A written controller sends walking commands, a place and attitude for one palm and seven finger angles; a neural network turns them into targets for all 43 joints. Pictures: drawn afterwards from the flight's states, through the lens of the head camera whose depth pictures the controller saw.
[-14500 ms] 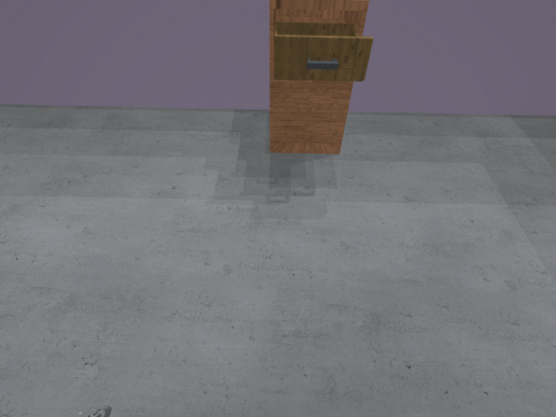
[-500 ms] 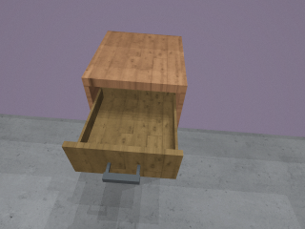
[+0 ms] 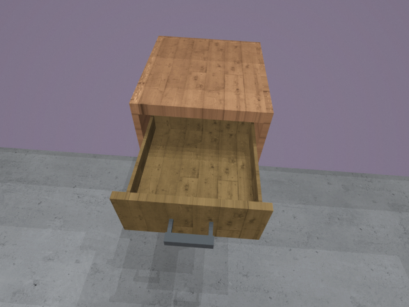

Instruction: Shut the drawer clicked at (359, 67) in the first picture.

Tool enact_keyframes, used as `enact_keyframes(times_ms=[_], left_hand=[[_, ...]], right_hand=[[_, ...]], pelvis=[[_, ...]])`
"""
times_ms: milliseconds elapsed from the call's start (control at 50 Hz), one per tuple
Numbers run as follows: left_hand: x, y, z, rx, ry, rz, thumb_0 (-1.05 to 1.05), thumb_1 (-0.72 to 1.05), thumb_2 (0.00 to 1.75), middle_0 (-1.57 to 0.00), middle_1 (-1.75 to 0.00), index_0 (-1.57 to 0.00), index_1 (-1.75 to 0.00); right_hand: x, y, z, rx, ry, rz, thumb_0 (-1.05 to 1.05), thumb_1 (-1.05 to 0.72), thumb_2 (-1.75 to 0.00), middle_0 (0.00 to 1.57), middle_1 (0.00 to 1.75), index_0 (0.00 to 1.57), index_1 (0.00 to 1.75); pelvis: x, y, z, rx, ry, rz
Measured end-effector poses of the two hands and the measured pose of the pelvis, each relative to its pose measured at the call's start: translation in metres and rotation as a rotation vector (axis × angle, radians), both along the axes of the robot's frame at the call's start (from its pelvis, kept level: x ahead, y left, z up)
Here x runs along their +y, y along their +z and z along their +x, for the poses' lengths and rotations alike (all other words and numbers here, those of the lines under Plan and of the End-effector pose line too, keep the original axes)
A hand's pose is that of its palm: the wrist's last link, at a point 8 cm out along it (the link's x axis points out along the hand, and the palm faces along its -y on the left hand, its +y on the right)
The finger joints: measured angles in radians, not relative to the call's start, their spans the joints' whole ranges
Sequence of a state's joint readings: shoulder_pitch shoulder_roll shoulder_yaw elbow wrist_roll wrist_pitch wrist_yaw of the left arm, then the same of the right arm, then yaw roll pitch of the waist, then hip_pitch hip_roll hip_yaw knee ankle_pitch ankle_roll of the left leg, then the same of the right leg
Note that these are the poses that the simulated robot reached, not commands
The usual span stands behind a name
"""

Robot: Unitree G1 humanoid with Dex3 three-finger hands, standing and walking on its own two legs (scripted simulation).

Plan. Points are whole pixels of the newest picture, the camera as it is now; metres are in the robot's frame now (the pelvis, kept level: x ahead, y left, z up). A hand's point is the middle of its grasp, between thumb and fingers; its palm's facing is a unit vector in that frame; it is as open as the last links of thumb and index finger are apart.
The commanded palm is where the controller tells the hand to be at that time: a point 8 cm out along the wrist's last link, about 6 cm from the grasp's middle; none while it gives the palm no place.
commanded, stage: come to a stop and stand still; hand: left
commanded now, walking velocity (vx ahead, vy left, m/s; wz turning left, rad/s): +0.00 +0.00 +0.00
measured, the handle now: (190, 232) +0.30 +0.06 -0.09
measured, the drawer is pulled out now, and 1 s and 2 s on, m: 0.29 0.29 0.29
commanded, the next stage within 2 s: look again from close up in 0.02 s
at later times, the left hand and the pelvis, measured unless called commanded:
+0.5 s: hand out of the picture +0.00 +0.14 -0.18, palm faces +0.03 -0.99 -0.17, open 7.4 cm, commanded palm none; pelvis +0.03 -0.02 +0.00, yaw +1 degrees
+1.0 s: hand (163, 256) +0.21 +0.10 -0.01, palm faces +0.08 -1.00 -0.01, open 6.8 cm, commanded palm +0.12 +0.16 -0.06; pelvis +0.01 -0.06 -0.04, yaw +3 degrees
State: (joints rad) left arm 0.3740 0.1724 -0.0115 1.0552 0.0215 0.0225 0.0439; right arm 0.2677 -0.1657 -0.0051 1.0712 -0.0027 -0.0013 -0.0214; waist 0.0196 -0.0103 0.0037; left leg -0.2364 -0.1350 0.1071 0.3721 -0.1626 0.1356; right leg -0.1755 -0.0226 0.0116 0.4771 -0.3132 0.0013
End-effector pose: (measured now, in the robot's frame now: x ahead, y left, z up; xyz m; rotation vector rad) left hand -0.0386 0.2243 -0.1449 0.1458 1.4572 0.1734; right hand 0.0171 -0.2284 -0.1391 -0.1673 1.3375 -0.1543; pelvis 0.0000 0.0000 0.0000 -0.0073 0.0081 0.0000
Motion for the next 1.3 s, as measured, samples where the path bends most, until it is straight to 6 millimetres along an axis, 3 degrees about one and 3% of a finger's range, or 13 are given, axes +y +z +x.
enact_keyframes(times_ms=[140,280,560,780,840,880,940,980,1060,1160,1240,1300], left_hand=[[-0.014,-0.002,-0.007,0.037,0.007,-0.037,0.0,0.91,0.9,-0.2,-0.3,-0.19,-0.3],[-0.023,-0.003,0.0,0.046,0.012,-0.05,0.0,0.91,0.9,-0.2,-0.3,-0.19,-0.3],[-0.037,-0.002,0.041,-0.004,0.002,-0.034,0.0,0.91,0.9,-0.2,-0.3,-0.19,-0.3],[-0.045,0.002,0.071,-0.07,0.019,-0.006,0.02,0.94,0.9,-0.2,-0.3,-0.2,-0.3],[-0.027,0.053,0.127,-0.433,0.025,0.093,0.05,0.97,0.9,-0.21,-0.31,-0.21,-0.31],[-0.027,0.091,0.166,-0.687,-0.003,0.116,0.05,0.97,0.9,-0.23,-0.33,-0.22,-0.33],[-0.044,0.128,0.213,-1.041,-0.054,0.059,0.04,0.96,0.9,-0.25,-0.37,-0.25,-0.36],[-0.063,0.14,0.226,-1.228,-0.075,-0.039,0.03,0.95,0.9,-0.28,-0.4,-0.28,-0.39],[-0.1,0.131,0.214,-1.444,-0.163,-0.199,0.01,0.93,0.9,-0.35,-0.47,-0.35,-0.47],[-0.107,0.095,0.168,-1.341,-0.117,-0.148,0.01,0.91,0.9,-0.45,-0.58,-0.45,-0.57],[-0.096,0.097,0.139,-1.34,-0.034,-0.004,0.02,0.9,0.9,-0.53,-0.66,-0.53,-0.66],[-0.097,0.109,0.137,-1.419,-0.055,0.029,0.02,0.9,0.9,-0.59,-0.73,-0.59,-0.72]], right_hand=[[0.001,0.002,-0.001,0.023,-0.002,-0.001,0.01,-0.92,-0.9,0.2,0.3,0.2,0.3],[0.001,0.002,-0.004,0.06,-0.008,0.005,0.01,-0.92,-0.9,0.2,0.3,0.2,0.3],[-0.005,-0.002,-0.003,0.095,-0.026,0.029,0.01,-0.91,-0.9,0.2,0.3,0.2,0.3],[-0.022,-0.001,0.006,0.062,-0.033,0.025,0.01,-0.92,-0.9,0.2,0.3,0.2,0.3],[-0.04,0.009,0.029,-0.158,-0.002,-0.003,0.02,-0.92,-0.9,0.21,0.3,0.21,0.3],[-0.053,0.012,0.049,-0.289,0.033,-0.009,0.02,-0.92,-0.9,0.21,0.3,0.21,0.3],[-0.077,0.013,0.086,-0.458,0.09,-0.028,0.02,-0.92,-0.9,0.21,0.3,0.21,0.3],[-0.091,0.017,0.113,-0.559,0.098,-0.05,0.02,-0.91,-0.9,0.21,0.3,0.21,0.3],[-0.113,0.032,0.166,-0.759,0.105,-0.088,0.02,-0.91,-0.9,0.2,0.3,0.2,0.3],[-0.114,0.047,0.22,-0.91,0.176,-0.089,0.02,-0.91,-0.9,0.2,0.3,0.2,0.3],[-0.098,0.041,0.241,-0.945,0.236,-0.038,0.01,-0.91,-0.9,0.2,0.3,0.2,0.3],[-0.085,0.025,0.24,-0.923,0.277,0.02,0.01,-0.91,-0.9,0.2,0.3,0.2,0.3]], pelvis=[[-0.001,0.001,0.005,0.007,0.003,0.004],[-0.005,0.002,0.014,0.016,0.006,0.007],[-0.021,0.002,0.032,0.01,0.01,0.011],[-0.037,0.001,0.039,0.017,0.018,0.013],[-0.042,0.0,0.036,0.032,0.023,0.035],[-0.045,-0.004,0.03,0.041,0.047,0.043],[-0.053,-0.019,0.02,0.076,0.065,0.045],[-0.059,-0.031,0.016,0.111,0.055,0.032],[-0.076,-0.057,0.007,0.166,0.031,0.029],[-0.096,-0.082,-0.001,0.189,0.047,0.032],[-0.11,-0.09,-0.003,0.203,0.072,0.017],[-0.119,-0.094,-0.005,0.21,0.092,0.002]])
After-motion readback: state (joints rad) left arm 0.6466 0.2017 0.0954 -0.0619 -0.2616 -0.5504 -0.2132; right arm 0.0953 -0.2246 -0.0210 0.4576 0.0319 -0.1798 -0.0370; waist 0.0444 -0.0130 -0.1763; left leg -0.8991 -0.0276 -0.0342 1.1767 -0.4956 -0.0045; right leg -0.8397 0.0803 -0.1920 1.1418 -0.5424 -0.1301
